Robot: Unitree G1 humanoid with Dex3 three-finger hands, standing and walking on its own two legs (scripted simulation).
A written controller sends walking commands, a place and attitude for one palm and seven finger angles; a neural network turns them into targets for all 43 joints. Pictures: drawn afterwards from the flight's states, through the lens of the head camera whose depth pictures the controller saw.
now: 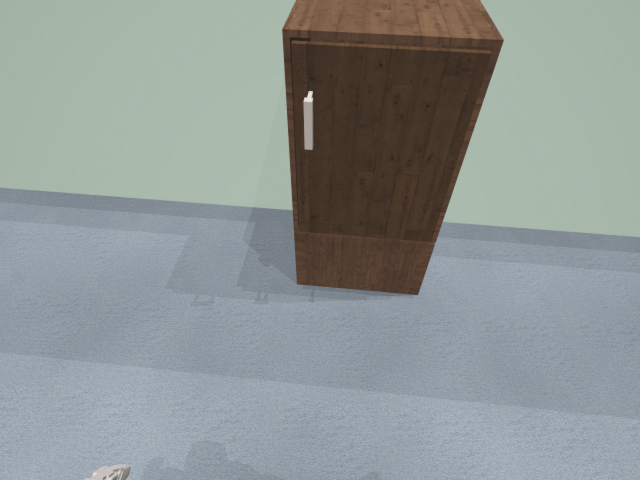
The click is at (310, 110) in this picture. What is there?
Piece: cupboard door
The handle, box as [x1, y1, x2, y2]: [303, 91, 312, 149]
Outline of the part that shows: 312,91 308,92 307,97 305,97 303,101 305,149 312,149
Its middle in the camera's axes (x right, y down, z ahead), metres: -0.03 -0.29 +0.95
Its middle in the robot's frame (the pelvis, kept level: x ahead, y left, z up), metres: +0.90 +0.07 -0.02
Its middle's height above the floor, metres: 0.75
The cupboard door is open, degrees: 0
